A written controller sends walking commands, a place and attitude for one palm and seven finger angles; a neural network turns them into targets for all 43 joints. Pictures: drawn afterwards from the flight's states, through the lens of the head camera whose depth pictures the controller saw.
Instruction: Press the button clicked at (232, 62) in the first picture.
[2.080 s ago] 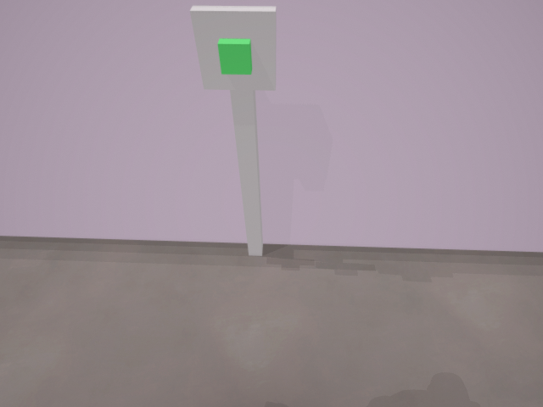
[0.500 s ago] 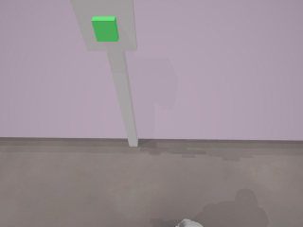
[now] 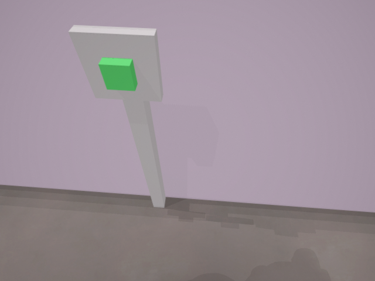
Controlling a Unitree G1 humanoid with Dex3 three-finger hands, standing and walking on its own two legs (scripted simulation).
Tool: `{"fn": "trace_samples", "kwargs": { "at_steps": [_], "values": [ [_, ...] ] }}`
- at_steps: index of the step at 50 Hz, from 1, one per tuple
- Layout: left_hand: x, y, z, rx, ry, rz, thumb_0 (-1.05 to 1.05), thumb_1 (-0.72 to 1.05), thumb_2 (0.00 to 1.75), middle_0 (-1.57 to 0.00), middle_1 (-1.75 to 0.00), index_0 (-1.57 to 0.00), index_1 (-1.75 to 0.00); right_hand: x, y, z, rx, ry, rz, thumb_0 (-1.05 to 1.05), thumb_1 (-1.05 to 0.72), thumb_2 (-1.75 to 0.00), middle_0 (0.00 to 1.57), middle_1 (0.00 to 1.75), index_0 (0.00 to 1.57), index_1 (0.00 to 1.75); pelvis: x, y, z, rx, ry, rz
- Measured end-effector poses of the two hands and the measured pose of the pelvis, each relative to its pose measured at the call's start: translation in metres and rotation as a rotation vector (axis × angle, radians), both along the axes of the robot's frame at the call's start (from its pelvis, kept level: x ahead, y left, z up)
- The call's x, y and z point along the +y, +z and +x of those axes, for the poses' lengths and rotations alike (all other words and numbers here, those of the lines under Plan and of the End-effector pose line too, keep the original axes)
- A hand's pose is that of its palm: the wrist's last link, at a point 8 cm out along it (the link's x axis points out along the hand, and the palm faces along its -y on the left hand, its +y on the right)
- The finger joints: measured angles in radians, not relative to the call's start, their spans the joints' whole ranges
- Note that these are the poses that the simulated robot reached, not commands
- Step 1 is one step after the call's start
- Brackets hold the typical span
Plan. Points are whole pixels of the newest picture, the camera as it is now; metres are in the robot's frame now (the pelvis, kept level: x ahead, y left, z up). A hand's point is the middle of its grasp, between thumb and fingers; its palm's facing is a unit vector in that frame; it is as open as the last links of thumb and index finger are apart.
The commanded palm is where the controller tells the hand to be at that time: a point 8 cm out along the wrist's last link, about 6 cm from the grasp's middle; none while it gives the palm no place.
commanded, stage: come to a stop and stand still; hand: left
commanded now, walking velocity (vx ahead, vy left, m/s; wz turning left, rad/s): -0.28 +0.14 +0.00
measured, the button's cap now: (119, 73) +0.52 +0.20 +0.15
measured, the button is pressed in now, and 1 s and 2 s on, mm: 0 0 0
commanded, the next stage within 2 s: look again from close up in 0.72 s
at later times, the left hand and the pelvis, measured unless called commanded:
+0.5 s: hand out of the picture +0.04 +0.21 -0.17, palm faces +0.03 -0.97 -0.24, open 7.3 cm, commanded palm none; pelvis -0.01 +0.01 +0.00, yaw -1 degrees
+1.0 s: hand out of the picture +0.02 +0.21 -0.16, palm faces -0.02 -0.97 -0.26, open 7.3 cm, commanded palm none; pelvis -0.03 +0.00 +0.00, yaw +0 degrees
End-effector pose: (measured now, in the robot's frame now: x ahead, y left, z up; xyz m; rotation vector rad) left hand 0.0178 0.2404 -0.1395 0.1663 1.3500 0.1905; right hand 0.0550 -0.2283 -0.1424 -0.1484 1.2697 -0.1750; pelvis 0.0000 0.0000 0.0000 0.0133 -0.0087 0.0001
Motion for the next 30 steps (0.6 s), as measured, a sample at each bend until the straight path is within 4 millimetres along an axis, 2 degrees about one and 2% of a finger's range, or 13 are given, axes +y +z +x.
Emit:
{"fn": "trace_samples", "kwargs": {
  "at_steps": [4,8,12,15,19,23,26,30],
  "values": [
    [0.004,0.011,0.012,-0.020,0.011,0.046,0.01,0.93,0.90,-0.20,-0.30,-0.20,-0.30,-0.012,0.001,0.005,0.063,0.004,-0.007,0.00,-0.93,-0.90,0.20,0.30,0.20,0.30,-0.003,0.006,0.003,0.007,0.001,0.012],
    [0.010,0.016,0.012,0.000,0.012,0.055,0.01,0.92,0.90,-0.20,-0.30,-0.20,-0.30,-0.014,0.008,0.013,0.069,0.011,-0.016,0.00,-0.92,-0.90,0.20,0.30,0.20,0.30,0.001,0.011,0.002,0.011,-0.009,0.022],
    [0.020,0.010,0.009,0.028,-0.001,0.044,0.00,0.91,0.90,-0.20,-0.30,-0.20,-0.30,-0.008,0.013,0.020,0.037,0.013,-0.026,0.01,-0.91,-0.90,0.20,0.30,0.20,0.30,0.009,0.010,0.001,0.012,-0.016,0.014],
    [0.029,-0.002,0.009,0.034,-0.003,0.028,0.00,0.91,0.90,-0.20,-0.30,-0.20,-0.30,-0.001,0.009,0.018,0.007,0.021,-0.045,0.00,-0.91,-0.90,0.20,0.30,0.20,0.30,0.020,0.000,0.002,0.011,-0.017,-0.022],
    [0.032,-0.004,0.013,0.020,0.000,0.024,0.00,0.91,0.90,-0.20,-0.30,-0.20,-0.30,0.011,0.009,0.003,0.027,0.040,-0.042,0.00,-0.91,-0.90,0.20,0.30,0.20,0.30,0.022,0.002,-0.005,-0.002,-0.016,-0.008],
    [0.025,0.005,0.018,-0.024,-0.005,0.014,0.00,0.91,0.90,-0.19,-0.29,-0.20,-0.30,0.019,0.006,-0.018,0.056,0.040,-0.009,0.00,-0.91,-0.90,0.20,0.30,0.20,0.30,0.019,0.006,-0.012,-0.007,-0.007,-0.011],
    [0.016,0.005,0.018,-0.057,-0.031,0.022,0.00,0.91,0.90,-0.19,-0.30,-0.20,-0.30,0.014,-0.001,-0.033,0.064,0.005,0.013,0.01,-0.92,-0.90,0.20,0.30,0.20,0.30,0.012,0.002,-0.016,-0.004,-0.019,0.015],
    [0.002,0.011,0.011,-0.033,-0.071,0.011,0.00,0.91,0.90,-0.19,-0.30,-0.20,-0.30,0.009,-0.003,-0.054,0.080,-0.040,0.039,0.01,-0.92,-0.90,0.20,0.30,0.20,0.30,0.008,0.006,-0.019,-0.018,-0.018,0.003]
  ]
}}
